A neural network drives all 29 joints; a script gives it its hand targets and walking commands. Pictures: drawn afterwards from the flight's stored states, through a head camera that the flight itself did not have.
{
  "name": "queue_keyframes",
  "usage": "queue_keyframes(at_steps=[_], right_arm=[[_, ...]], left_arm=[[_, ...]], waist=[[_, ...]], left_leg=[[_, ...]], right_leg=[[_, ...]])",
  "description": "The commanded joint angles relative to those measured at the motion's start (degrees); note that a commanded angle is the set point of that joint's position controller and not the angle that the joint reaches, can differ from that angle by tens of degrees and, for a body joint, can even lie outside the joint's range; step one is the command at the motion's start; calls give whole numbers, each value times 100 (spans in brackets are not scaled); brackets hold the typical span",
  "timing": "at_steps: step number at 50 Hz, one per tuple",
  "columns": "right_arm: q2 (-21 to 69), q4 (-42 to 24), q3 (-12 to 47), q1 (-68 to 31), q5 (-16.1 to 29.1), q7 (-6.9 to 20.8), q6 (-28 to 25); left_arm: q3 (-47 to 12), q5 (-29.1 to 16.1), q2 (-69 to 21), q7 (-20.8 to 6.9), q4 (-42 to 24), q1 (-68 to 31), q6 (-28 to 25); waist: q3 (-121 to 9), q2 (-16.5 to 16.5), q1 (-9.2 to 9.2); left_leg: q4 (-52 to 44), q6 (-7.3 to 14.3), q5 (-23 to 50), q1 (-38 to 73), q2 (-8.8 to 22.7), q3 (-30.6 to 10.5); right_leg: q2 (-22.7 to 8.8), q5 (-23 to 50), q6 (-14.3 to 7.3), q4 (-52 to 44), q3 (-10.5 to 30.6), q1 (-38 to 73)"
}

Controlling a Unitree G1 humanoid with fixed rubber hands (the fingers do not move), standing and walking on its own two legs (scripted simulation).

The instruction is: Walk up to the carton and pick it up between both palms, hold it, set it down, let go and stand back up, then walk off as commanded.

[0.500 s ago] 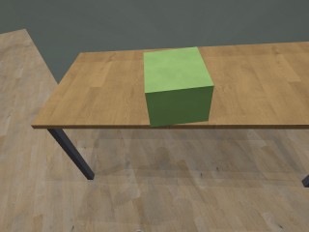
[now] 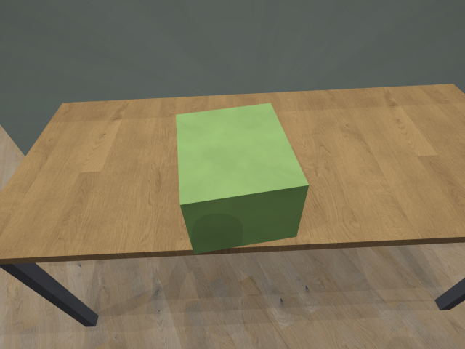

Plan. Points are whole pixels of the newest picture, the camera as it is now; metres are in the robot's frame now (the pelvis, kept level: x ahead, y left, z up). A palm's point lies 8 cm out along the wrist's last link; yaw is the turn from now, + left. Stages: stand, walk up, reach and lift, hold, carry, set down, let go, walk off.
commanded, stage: walk up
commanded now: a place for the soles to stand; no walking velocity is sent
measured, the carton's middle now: (234, 174) +0.52 +0.00 -0.02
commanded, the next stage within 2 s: stand in 1.30 s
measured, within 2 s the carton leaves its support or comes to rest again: neither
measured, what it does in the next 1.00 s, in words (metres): steps on the spot: left foot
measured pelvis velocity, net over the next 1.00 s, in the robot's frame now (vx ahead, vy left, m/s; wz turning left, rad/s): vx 0.10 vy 0.02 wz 0.01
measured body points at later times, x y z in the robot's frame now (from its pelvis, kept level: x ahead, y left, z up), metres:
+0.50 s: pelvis +0.11 +0.00 +0.00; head +0.13 +0.00 +0.45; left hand +0.16 +0.32 -0.11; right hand +0.22 -0.31 -0.11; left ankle +0.15 +0.13 -0.72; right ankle +0.08 -0.11 -0.73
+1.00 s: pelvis +0.10 +0.02 +0.00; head +0.11 +0.02 +0.45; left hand +0.15 +0.33 -0.12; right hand +0.21 -0.30 -0.11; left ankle +0.15 +0.14 -0.73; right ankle +0.08 -0.11 -0.73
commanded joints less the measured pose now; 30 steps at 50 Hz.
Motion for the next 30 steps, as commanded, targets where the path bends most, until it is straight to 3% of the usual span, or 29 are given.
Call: queue_keyframes(at_steps=[1,2,3,4,6,7,9,11,14,16,17,18,19,20,21,23,24,25,27,30], right_arm=[[-829,-437,-383,-72,55,-68,-122],[-859,-549,-371,-202,120,-85,-103],[-1163,-425,-428,-305,99,-146,-59],[-1110,-323,-412,-169,121,-133,-66],[-1035,-243,-458,-56,113,-120,-31],[-954,-174,-462,36,100,-112,-4],[-764,-199,-415,-68,104,-139,35],[-591,-197,-348,-263,130,-193,60],[-576,-120,-344,-512,143,-238,57],[-595,18,-360,-438,92,-262,28],[-794,72,-413,-406,27,-289,9],[-1087,88,-459,-357,-21,-317,-13],[-1379,24,-474,-509,-42,-322,-33],[-1532,23,-494,-632,21,-315,-17],[-1438,16,-473,-795,39,-314,17],[-1098,-43,-377,-1253,56,-290,107],[-874,-51,-316,-1219,115,-271,123],[-801,-24,-299,-1210,151,-271,129],[-925,64,-336,-1161,131,-273,107],[-1070,112,-356,-1191,102,-268,83]], left_arm=[[891,176,1610,171,-87,1196,-204],[914,141,2074,208,-182,1150,-216],[822,26,1880,216,-228,877,-196],[743,-4,1638,244,-254,662,-192],[635,-11,1385,293,-211,505,-166],[606,11,1316,318,-200,486,-159],[559,25,1241,371,-144,502,-130],[489,7,1176,416,-145,314,-80],[428,-51,1201,447,-162,-53,19],[394,-105,1176,442,-175,-248,82],[337,-120,1022,441,-204,-276,90],[295,-136,913,431,-241,-285,87],[244,-144,795,428,-216,-143,116],[290,-145,876,469,-83,-125,179],[335,-116,939,489,1,-62,177],[367,-10,1044,476,123,76,79],[415,40,1226,459,92,-91,26],[424,30,1302,435,38,-327,1],[358,3,1170,429,16,-583,24],[334,-17,1050,448,114,-458,62]], waist=[[-793,-949,923],[-659,-1483,825],[-357,-588,695],[-101,-437,553],[-75,-470,400],[-223,-533,380],[-348,-672,389],[-375,-723,390],[-397,-744,381],[-445,-590,224],[-473,-374,160],[-570,4,138],[-549,628,242],[-476,841,282],[-465,838,362],[-508,645,560],[-589,255,414],[-568,173,274],[-697,211,192],[-859,237,298]], left_leg=[[2129,437,456,-1895,204,143],[3146,251,-904,-3110,-507,63],[3427,268,-928,-3236,-185,-551],[3211,238,-528,-3135,-33,-671],[2560,103,-256,-2760,155,-529],[2292,30,-212,-2496,82,-347],[1858,-46,-142,-2262,-14,-107],[1290,-8,445,-1701,-33,0],[738,118,993,-929,-194,96],[-162,210,1612,-256,-262,153],[-276,299,2031,166,-13,-176],[-190,455,2812,636,603,-748],[-495,895,2820,540,1561,-1913],[-652,1404,2978,87,1925,-2309],[-514,1353,3038,-84,1750,-2113],[-107,696,2559,-572,1105,-1193],[201,376,2333,-604,657,-756],[273,217,1975,-355,360,-492],[101,293,2010,27,463,-598],[15,527,2489,12,811,-974]], right_leg=[[-685,-1138,-379,-1539,1334,2731],[-1812,-1557,-965,-2314,3771,2802],[-1775,-1200,-1115,-2117,3390,2615],[-1552,-326,-1112,-1896,2659,2329],[-1178,1035,-960,-1672,1681,2009],[-1019,1876,-966,-1508,1289,1988],[-951,3469,-1056,-1118,847,1991],[-879,4276,-944,-818,493,1625],[-832,3851,-855,-478,372,1104],[-729,3198,-674,-74,295,776],[-633,2635,-487,71,298,435],[-432,1546,-263,149,227,-80],[4,-52,-27,472,52,-358],[157,-1022,49,701,-47,28],[109,-970,12,330,41,336],[-147,242,-89,-737,266,1050],[-520,759,-237,-1029,697,1137],[-726,1062,-370,-1111,933,882],[-583,1193,-312,-816,610,686],[-300,950,-142,-604,265,860]])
